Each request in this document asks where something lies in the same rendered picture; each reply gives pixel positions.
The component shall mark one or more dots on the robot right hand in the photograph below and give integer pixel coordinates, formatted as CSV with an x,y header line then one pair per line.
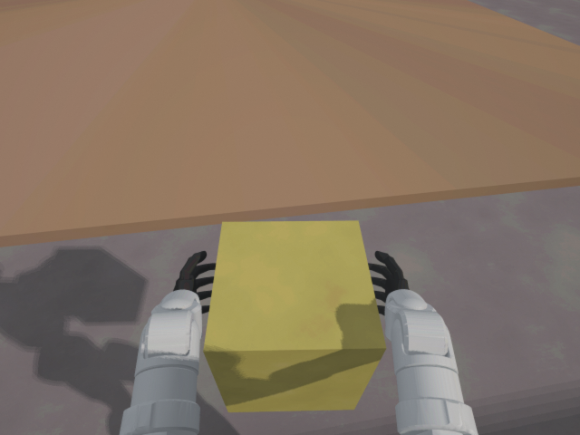
x,y
393,274

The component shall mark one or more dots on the robot left hand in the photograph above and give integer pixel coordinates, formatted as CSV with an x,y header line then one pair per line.
x,y
188,274

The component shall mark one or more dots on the carton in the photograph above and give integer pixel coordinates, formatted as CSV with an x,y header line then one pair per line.
x,y
293,323

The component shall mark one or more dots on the left robot forearm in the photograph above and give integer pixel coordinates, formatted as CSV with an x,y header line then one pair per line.
x,y
165,387

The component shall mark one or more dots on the right robot forearm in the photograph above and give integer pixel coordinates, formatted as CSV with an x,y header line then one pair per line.
x,y
430,397

